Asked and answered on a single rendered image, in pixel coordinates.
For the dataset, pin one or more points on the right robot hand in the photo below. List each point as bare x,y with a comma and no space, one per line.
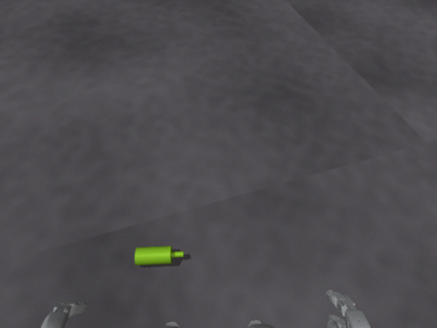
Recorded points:
346,307

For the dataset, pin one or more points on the bottle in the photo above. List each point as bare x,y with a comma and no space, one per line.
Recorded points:
156,255

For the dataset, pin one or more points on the left robot hand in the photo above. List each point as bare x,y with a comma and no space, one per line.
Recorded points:
62,311

